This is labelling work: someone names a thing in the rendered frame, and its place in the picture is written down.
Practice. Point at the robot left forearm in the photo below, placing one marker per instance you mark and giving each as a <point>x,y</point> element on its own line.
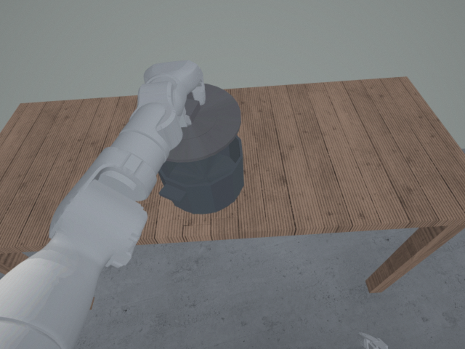
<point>131,163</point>

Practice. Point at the robot left hand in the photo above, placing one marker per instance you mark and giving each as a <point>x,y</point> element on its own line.
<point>189,74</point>

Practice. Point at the knob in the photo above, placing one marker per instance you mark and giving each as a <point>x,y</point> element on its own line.
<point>192,108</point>

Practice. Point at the robot right hand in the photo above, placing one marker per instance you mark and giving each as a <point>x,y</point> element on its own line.
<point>370,342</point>

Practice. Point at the pot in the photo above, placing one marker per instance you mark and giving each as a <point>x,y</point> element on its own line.
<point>205,186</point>

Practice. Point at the table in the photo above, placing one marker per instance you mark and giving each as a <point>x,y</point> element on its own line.
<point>328,157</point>

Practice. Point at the lid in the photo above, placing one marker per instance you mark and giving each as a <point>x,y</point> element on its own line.
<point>214,128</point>

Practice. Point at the left robot upper arm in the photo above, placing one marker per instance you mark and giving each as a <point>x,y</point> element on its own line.
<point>45,300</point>

